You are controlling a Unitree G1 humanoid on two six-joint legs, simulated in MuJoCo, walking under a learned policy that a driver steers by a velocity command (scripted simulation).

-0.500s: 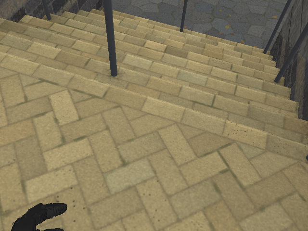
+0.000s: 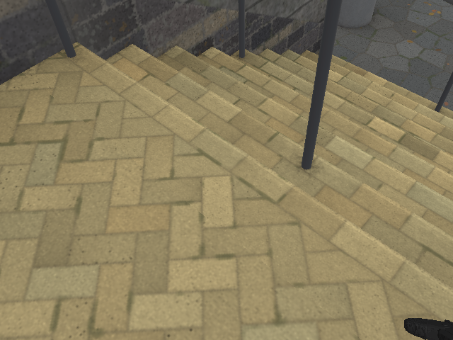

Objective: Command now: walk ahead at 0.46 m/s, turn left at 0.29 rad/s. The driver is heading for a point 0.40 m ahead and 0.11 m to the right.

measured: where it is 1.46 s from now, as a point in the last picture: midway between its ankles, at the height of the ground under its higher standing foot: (260, 335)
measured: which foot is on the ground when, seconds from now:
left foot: up 0.00-0.10, down 0.12-0.66, up 0.68-0.92, down 0.94-1.00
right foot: down 0.00-0.12, up 0.14-0.60, down 0.62-1.00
